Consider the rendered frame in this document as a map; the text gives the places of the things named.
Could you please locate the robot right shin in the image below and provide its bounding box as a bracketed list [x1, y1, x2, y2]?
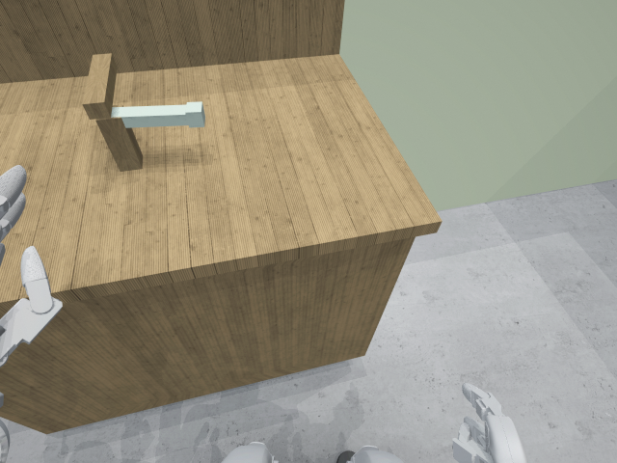
[353, 446, 379, 457]

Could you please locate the robot left shin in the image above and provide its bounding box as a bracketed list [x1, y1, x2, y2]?
[249, 442, 269, 451]

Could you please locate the robot shin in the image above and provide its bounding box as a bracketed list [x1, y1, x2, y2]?
[249, 442, 269, 451]
[353, 446, 379, 457]

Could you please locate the counter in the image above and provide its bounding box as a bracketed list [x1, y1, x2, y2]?
[0, 0, 442, 434]

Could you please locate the tap lever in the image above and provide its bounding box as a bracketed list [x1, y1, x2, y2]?
[111, 101, 205, 128]

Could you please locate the robot right hand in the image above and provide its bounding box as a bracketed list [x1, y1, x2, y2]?
[452, 383, 528, 463]

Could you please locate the robot left hand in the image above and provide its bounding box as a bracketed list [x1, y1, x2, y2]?
[0, 165, 63, 367]

